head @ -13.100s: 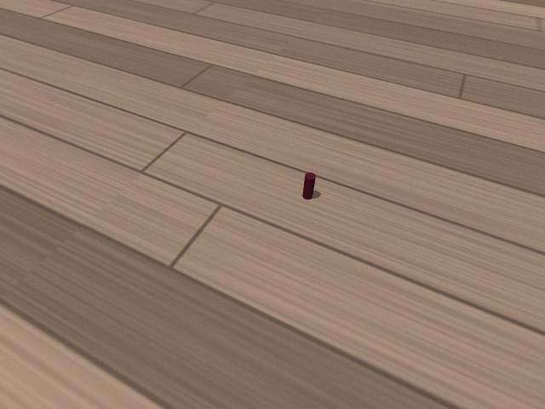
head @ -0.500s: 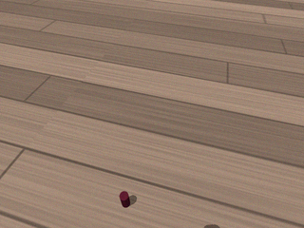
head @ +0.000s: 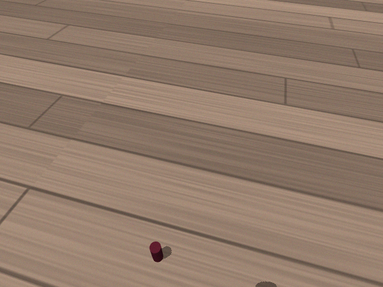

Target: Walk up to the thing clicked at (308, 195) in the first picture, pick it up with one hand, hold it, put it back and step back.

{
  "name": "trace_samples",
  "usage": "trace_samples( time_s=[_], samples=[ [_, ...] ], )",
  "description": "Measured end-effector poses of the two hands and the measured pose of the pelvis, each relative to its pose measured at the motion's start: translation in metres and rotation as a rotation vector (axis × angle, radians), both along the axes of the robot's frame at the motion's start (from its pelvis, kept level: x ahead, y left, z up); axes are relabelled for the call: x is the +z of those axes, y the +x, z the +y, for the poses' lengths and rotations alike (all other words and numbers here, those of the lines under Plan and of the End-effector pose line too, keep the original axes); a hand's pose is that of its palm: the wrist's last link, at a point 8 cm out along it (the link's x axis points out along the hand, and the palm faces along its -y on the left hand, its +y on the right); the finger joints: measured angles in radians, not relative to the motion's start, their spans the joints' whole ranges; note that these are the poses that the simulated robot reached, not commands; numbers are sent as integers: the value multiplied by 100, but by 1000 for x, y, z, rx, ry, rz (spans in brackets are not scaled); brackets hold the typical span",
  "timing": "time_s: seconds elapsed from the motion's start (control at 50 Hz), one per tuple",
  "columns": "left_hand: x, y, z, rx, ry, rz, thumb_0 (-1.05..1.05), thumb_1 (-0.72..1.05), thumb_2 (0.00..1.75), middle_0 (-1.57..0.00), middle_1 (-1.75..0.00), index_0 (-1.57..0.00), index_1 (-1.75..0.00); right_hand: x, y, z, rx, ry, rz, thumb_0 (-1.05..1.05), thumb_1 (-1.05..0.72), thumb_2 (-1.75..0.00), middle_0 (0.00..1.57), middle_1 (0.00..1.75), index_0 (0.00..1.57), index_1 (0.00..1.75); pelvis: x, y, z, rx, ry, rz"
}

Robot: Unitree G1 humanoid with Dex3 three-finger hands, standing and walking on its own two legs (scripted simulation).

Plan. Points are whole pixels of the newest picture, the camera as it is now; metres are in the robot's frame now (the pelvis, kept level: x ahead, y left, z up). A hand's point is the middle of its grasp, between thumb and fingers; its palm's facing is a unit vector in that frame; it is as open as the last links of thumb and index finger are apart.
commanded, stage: stand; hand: left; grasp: from the side
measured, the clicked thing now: (156, 252) +0.41 +0.17 -0.71
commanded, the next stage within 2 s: go down in 0.18 s
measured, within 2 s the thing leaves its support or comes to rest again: neither
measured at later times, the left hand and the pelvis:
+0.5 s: hand out of the picture +0.15 +0.25 -0.16, palm faces +0.04 -0.95 -0.32, open 10.5 cm; pelvis -0.01 +0.00 -0.02, yaw +0 degrees
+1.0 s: hand out of the picture +0.15 +0.27 -0.19, palm faces +0.06 -0.95 -0.32, open 17.2 cm; pelvis +0.00 +0.02 -0.07, yaw +0 degrees
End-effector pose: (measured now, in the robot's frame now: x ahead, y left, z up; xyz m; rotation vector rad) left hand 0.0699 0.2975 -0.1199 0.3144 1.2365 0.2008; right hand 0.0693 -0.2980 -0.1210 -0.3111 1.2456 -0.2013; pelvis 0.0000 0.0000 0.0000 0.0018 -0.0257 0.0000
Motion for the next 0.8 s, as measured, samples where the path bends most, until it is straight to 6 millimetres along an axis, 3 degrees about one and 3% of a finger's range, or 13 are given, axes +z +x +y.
trace_samples(
  time_s=[0.3,0.38,0.48,0.56,0.66,0.8],
  samples=[
    [1,0,1,3,7,7,1,90,89,-20,-30,-21,-30,-1,2,0,2,4,4,0,-91,-90,20,30,20,30,0,4,0,1,1,4],
    [0,23,-4,47,-5,-91,1,83,83,-15,-24,-15,-24,-1,11,10,7,9,-93,1,-94,-90,20,30,20,30,-4,-2,0,12,-1,47],
    [-7,65,-1,18,-17,-149,1,61,60,-8,-16,-8,-16,-7,15,27,-5,35,-151,1,-95,-91,20,30,20,30,-14,-8,-1,6,-2,113],
    [-7,84,5,8,-8,-179,1,38,42,-5,-12,-6,-12,-9,13,37,-29,52,-182,1,-93,-90,20,30,20,30,-20,-6,1,-5,-4,141],
    [-10,83,11,7,1,-141,0,10,26,-5,-10,-5,-10,-13,18,45,-39,65,-227,1,-90,-89,20,30,20,30,-27,-2,8,-7,-9,163],
    [-25,71,15,26,-17,-129,0,-26,16,-5,-10,-5,-11,-18,42,51,0,50,-312,1,-85,-88,20,30,20,30,-44,-1,15,-8,-15,212]
  ],
)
